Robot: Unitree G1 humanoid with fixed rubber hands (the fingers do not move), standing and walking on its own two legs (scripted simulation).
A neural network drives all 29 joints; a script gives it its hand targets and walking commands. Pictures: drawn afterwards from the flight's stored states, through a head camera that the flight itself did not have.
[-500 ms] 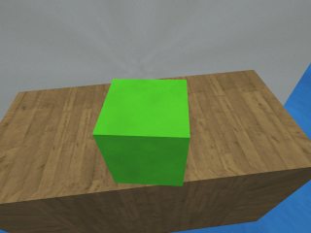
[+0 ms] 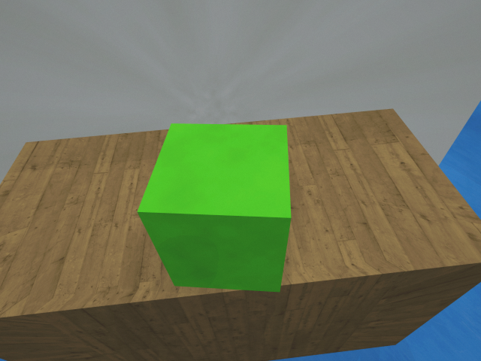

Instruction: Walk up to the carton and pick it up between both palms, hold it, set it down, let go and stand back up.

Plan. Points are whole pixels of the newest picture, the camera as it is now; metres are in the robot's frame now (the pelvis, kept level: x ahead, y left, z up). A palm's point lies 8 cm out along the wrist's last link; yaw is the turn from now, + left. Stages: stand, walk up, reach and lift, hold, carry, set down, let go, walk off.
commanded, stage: walk up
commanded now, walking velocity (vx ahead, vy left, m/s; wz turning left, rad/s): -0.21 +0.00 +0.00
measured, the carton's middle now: (227, 210) +0.39 +0.07 +0.03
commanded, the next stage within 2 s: none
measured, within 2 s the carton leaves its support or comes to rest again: neither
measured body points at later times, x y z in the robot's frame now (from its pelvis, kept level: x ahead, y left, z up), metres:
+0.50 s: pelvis -0.07 +0.08 +0.00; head -0.06 +0.14 +0.45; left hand -0.05 +0.30 -0.18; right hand -0.08 -0.14 -0.13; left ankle -0.06 +0.11 -0.74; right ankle -0.10 -0.11 -0.67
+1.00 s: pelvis -0.10 +0.11 +0.00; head -0.09 +0.10 +0.45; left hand -0.20 +0.34 -0.14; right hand -0.17 -0.11 -0.17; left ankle -0.08 +0.14 -0.72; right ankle -0.18 +0.03 -0.74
